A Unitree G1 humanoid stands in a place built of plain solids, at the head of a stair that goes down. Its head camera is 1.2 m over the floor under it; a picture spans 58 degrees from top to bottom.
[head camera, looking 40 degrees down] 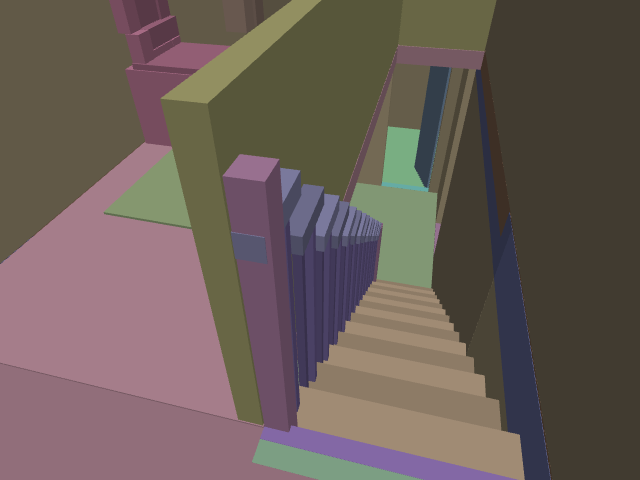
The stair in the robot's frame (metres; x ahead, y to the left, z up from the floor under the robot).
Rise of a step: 0.19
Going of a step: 0.24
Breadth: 0.77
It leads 14 degrees to the right of straight ahead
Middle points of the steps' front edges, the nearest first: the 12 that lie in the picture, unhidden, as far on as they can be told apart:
0.53 -0.22 0.00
0.76 -0.28 -0.19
0.99 -0.33 -0.37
1.22 -0.39 -0.56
1.45 -0.44 -0.75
1.68 -0.50 -0.94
1.91 -0.56 -1.13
2.14 -0.61 -1.32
2.37 -0.67 -1.50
2.60 -0.72 -1.69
2.83 -0.78 -1.88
3.06 -0.84 -2.07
